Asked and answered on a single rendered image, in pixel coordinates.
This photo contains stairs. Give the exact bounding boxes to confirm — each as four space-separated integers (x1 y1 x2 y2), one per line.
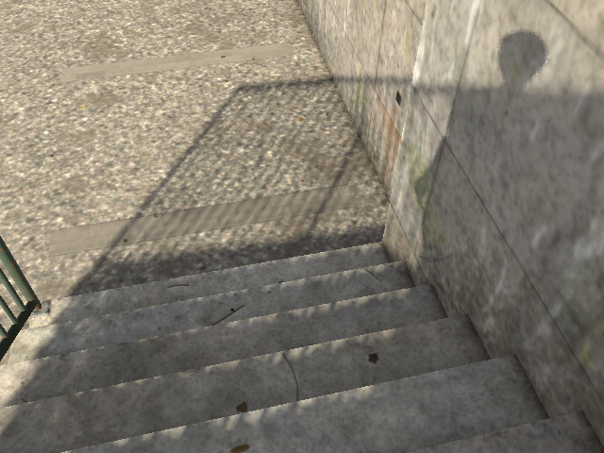
0 242 604 453

